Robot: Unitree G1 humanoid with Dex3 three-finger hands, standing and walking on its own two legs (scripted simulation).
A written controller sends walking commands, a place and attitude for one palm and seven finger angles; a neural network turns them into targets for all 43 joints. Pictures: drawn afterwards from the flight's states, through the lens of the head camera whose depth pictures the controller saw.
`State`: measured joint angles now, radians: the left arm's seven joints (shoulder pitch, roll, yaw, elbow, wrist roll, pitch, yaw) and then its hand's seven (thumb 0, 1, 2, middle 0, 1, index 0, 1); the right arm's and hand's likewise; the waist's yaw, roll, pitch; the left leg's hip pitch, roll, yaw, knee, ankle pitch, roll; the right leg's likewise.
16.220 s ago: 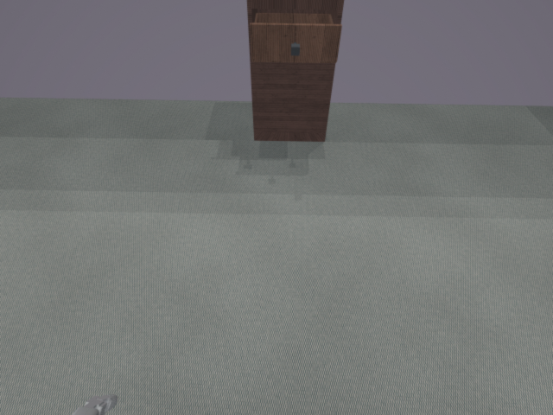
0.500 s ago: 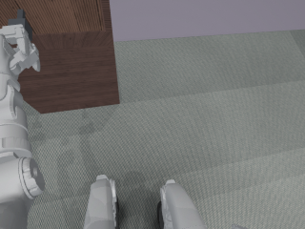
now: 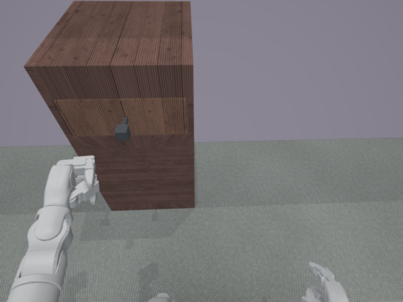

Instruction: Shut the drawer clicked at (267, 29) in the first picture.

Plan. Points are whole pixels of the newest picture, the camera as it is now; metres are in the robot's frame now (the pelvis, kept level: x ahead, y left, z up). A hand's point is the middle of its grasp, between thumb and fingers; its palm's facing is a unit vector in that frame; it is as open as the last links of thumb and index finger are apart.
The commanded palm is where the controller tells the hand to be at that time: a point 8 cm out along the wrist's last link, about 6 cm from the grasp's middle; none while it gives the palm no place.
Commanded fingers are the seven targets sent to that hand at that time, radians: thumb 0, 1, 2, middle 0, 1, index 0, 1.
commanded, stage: draw the hand back to the body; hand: left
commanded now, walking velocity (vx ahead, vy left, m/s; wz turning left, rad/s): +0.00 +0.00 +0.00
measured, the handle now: (123, 127) +0.61 +0.27 -0.07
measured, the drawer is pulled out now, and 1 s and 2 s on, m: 0.00 0.00 0.00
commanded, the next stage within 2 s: step back with the hand held close in 0.74 s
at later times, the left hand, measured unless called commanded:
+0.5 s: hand (28, 207) +0.21 +0.24 +0.19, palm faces +0.40 -0.84 -0.36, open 3.3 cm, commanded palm +0.16 +0.27 +0.21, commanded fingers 0.00 0.90 0.90 -1.40 -1.60 -1.40 -1.60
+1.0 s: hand (20, 200) +0.21 +0.23 +0.21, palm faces +0.40 -0.80 -0.45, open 3.3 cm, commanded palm +0.14 +0.27 +0.22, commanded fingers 0.00 0.90 0.90 -1.40 -1.60 -1.40 -1.60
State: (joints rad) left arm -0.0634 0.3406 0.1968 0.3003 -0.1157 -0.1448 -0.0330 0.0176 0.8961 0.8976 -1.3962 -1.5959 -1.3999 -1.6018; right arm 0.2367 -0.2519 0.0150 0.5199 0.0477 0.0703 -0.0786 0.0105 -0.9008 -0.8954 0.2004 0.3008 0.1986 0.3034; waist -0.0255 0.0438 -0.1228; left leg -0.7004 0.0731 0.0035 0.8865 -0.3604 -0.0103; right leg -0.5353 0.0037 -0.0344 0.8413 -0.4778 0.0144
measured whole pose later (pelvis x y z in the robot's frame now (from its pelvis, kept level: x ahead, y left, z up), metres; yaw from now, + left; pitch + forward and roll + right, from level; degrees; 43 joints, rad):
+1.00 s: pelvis +0.02 -0.02 +0.05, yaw +2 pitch -2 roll -1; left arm 0.53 0.36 0.34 -0.47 -0.07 -0.15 0.10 0.02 0.89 0.90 -1.40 -1.60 -1.40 -1.60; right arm 0.17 -0.23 0.01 0.57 -0.01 -0.01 -0.08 0.02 -0.90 -0.90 0.20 0.30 0.20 0.30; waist 0.03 0.08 0.02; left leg -0.23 0.06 0.00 0.46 -0.20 -0.03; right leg -0.04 0.01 -0.05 0.37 -0.30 0.00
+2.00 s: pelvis -0.16 +0.01 +0.03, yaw +6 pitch +2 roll +1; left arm 0.52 0.39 0.35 -0.54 -0.04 -0.22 0.16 0.01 0.89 0.90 -1.41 -1.60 -1.41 -1.60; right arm 0.11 -0.19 -0.03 0.60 0.00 -0.03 -0.09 0.02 -0.90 -0.90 0.20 0.30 0.20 0.30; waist 0.04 -0.02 0.05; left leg -0.35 -0.02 0.04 0.54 -0.21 0.02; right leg -0.41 0.02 0.07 0.65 -0.30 0.01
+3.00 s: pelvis -0.25 +0.00 +0.03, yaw +3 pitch +1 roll +0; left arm 0.34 0.28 0.11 0.25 0.03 0.00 0.03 0.00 0.90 0.90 -1.34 -1.54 -1.34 -1.54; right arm 0.12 -0.26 -0.02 0.77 -0.02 -0.05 0.01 0.01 -0.90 -0.90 0.20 0.30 0.20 0.30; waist 0.02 0.07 -0.01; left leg -0.35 0.00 0.02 0.59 -0.25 0.02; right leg -0.29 0.00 -0.04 0.59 -0.30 -0.01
